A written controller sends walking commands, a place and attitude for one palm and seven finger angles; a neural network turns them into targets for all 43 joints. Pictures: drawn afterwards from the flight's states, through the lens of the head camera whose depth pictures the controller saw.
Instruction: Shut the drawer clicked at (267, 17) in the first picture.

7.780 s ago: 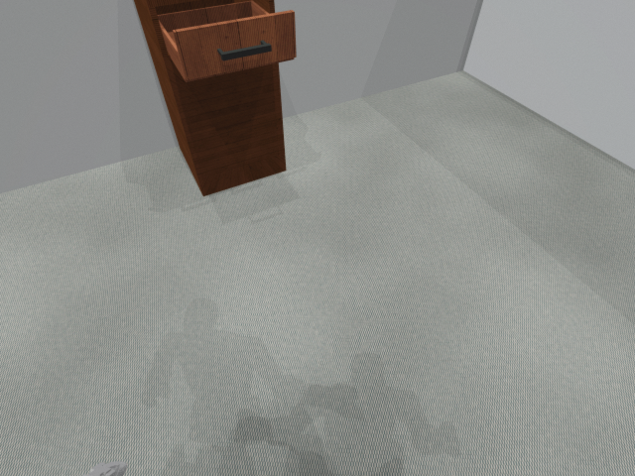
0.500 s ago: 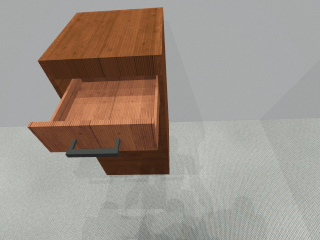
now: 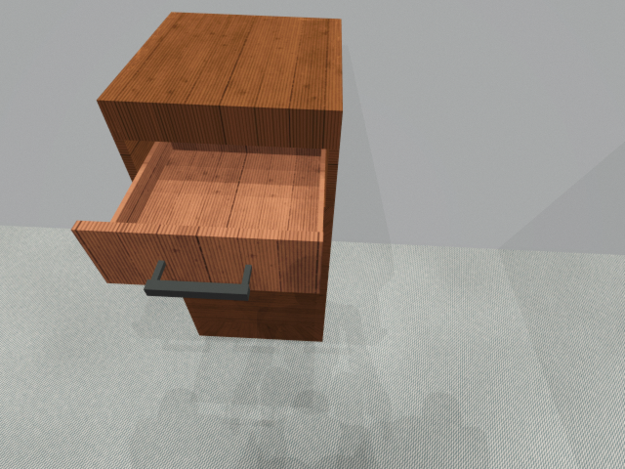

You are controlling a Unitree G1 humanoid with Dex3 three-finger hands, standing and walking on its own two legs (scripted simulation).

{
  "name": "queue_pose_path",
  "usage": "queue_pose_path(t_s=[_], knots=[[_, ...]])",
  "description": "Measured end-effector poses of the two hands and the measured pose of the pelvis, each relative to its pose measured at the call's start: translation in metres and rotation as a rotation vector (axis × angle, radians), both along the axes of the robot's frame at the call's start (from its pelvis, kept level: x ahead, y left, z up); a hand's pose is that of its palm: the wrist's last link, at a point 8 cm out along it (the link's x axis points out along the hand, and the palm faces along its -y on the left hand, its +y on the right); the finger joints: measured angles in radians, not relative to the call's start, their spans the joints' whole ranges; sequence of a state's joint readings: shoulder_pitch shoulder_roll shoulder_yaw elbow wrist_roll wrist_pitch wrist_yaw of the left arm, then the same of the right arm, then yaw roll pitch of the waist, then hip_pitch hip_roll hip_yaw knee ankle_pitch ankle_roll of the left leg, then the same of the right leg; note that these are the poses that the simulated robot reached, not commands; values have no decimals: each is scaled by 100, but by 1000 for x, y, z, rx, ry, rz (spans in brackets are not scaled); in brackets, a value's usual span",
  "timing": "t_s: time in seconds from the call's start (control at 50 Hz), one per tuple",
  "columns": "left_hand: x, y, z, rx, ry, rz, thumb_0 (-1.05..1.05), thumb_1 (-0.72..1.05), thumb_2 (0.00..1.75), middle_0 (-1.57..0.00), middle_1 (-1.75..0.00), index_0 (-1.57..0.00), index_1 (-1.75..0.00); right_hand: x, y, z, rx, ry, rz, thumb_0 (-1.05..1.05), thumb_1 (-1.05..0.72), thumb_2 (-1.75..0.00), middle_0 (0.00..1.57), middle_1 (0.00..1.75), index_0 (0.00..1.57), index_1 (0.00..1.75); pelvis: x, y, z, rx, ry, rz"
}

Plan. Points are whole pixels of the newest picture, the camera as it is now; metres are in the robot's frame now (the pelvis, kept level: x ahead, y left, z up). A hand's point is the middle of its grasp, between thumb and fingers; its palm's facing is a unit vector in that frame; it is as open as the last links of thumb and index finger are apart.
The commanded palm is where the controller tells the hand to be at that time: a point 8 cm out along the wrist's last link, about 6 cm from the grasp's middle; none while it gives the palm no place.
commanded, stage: come to a stop and stand still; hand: left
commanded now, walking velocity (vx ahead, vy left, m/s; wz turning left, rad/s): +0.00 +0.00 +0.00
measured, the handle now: (201, 279) +0.39 +0.22 -0.03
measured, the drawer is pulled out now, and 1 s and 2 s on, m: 0.23 0.23 0.23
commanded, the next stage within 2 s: look again from close up in 0.20 s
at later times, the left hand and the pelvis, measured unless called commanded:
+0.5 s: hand out of the picture -0.01 +0.19 -0.18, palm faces +0.00 -0.98 -0.19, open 7.4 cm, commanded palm none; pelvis -0.01 +0.02 -0.01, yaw +0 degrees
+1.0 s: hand out of the picture -0.05 +0.18 -0.18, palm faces +0.03 -0.99 -0.15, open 7.4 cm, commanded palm none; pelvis -0.02 +0.02 +0.00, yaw +0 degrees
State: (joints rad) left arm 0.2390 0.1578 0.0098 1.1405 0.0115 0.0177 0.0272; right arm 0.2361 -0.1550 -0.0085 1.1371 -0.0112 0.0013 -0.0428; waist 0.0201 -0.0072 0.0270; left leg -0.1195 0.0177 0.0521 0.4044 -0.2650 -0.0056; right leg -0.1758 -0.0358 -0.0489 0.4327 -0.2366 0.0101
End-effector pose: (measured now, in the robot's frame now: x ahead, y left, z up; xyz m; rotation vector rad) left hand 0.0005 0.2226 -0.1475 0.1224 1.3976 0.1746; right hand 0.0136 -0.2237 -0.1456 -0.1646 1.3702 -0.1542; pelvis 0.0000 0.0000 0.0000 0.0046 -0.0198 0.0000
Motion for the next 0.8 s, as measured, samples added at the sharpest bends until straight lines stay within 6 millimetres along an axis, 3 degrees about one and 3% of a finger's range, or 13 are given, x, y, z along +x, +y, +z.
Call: queue_pose_path(t_s=[0.3,0.62,0.8], knots=[[-15,2,-1,-18,42,-11,0,91,90,-20,-30,-20,-30,-24,21,0,24,40,-31,0,-91,-90,20,30,20,30,2,10,2,0,-3,-5],[-16,19,-3,7,-50,-45,0,91,90,-20,-30,-20,-30,-33,30,-7,37,-31,-7,1,-91,-90,20,30,20,30,-17,23,-7,-6,-22,4],[-28,17,-2,-6,-38,-37,0,91,90,-19,-30,-20,-30,-42,31,-3,36,-16,-6,0,-91,-90,20,30,20,30,-22,23,-4,-3,-21,4]])
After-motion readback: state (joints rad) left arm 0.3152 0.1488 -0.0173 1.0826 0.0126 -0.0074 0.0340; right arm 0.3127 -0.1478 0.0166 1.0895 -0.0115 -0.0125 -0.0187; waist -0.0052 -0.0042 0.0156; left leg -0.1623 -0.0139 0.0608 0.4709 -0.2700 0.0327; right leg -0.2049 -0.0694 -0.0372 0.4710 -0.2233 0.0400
